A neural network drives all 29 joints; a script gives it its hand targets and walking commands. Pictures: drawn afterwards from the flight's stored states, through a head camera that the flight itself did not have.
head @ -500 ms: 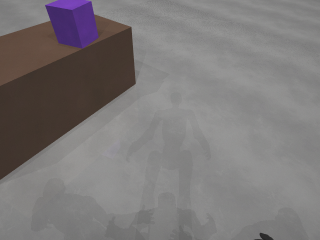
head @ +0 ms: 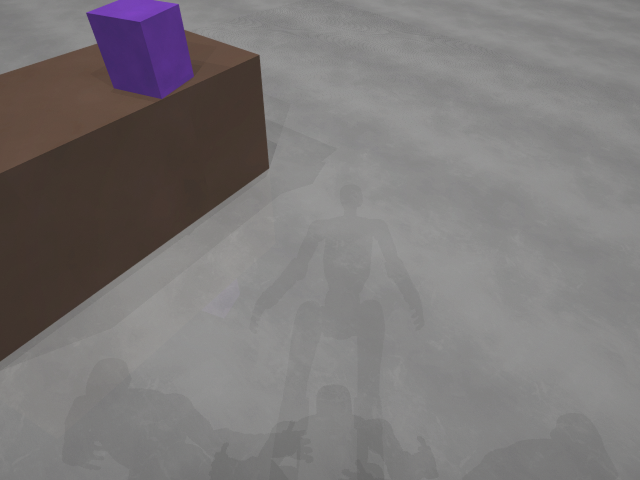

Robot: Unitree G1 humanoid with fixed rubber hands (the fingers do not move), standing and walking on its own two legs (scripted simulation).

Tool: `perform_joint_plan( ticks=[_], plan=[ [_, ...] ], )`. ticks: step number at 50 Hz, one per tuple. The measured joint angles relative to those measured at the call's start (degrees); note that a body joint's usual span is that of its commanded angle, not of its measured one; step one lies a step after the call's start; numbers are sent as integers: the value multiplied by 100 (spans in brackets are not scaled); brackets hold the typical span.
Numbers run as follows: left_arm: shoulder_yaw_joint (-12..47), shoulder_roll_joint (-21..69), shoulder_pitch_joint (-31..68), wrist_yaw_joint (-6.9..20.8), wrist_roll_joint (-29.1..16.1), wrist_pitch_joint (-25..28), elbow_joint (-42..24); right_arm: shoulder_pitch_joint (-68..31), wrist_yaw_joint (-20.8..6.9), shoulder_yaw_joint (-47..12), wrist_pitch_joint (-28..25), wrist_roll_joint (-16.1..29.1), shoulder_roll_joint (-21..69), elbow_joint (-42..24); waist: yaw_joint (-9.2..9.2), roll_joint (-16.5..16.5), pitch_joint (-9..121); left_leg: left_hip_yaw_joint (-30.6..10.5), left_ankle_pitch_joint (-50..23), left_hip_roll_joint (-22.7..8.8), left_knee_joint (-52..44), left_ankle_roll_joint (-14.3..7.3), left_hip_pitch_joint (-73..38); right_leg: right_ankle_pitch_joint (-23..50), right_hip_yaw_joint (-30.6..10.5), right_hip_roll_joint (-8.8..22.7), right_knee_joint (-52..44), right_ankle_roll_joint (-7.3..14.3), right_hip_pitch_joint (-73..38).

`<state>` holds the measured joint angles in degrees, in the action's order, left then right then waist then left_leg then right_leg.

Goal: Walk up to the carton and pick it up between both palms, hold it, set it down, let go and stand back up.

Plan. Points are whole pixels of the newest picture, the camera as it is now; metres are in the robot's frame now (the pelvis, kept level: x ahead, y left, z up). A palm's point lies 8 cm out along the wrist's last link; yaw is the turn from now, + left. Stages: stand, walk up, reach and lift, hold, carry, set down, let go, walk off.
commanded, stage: stand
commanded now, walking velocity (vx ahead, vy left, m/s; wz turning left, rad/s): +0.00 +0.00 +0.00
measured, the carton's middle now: (145, 47) +1.51 +0.56 -0.06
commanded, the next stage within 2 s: walk up in 0.48 s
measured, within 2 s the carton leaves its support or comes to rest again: neither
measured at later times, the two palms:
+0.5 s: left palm out of the picture +0.08 +0.30 -0.11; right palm out of the picture +0.08 -0.30 -0.11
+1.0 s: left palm out of the picture +0.09 +0.43 -0.10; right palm (496, 402) +0.25 -0.24 -0.06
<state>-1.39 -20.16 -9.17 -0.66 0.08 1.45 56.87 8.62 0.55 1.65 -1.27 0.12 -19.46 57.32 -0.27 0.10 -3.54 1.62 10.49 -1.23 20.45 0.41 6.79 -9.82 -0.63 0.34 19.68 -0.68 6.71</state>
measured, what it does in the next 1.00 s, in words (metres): walks ahead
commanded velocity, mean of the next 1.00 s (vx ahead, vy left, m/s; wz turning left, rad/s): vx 0.00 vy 0.00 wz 0.00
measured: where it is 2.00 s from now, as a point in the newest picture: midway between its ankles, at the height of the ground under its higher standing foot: (242, 405)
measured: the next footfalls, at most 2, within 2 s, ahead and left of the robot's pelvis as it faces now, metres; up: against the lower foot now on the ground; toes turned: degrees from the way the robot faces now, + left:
left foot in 1.02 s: +0.15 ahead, +0.23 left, +0.00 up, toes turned +20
right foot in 1.48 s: +0.52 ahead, +0.08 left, +0.00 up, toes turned +23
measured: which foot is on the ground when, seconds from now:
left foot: down 0.00-0.70, up 0.72-1.00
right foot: down 0.00-1.00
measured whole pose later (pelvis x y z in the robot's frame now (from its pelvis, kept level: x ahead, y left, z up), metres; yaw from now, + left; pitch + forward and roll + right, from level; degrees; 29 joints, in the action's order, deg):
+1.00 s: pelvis +0.07 +0.07 -0.02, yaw +13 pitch -2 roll -2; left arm -5.8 -29.3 -17.1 1.5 4.5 2.0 40.9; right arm 16.1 -6.5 5.5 1.4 -1.3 -27.3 41.0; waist 0.5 -2.2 1.1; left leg 4.4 15.8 -8.3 39.7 -1.0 22.6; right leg -28.3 15.1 10.6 30.7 1.1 1.1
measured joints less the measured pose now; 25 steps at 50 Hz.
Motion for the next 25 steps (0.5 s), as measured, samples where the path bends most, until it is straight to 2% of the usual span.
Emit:
perform_joint_plan(
  ticks=[25],
  plan=[
    [-34, 5, -31, -16, -3, -1, 110, 53, 26, 8, 4, -1, -7, 112, -8, 20, 6, 0, -21, -48, -97, 45, -52, 23, 4, -35, -93, 32, -45]
  ],
)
